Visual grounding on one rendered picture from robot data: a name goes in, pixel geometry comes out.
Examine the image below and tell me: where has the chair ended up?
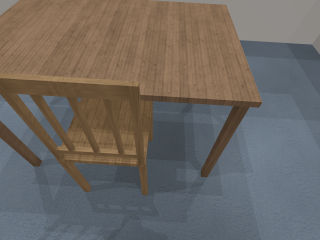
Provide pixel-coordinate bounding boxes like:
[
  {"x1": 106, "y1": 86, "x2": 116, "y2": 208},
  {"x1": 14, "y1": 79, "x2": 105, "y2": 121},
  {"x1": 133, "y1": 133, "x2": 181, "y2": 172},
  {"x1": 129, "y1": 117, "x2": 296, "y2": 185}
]
[{"x1": 0, "y1": 73, "x2": 153, "y2": 196}]

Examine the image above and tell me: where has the table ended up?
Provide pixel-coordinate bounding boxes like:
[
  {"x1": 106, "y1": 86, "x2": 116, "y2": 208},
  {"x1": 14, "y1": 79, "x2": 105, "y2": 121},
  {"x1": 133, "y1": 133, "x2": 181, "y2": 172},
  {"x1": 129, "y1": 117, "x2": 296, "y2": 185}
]
[{"x1": 0, "y1": 0, "x2": 262, "y2": 177}]

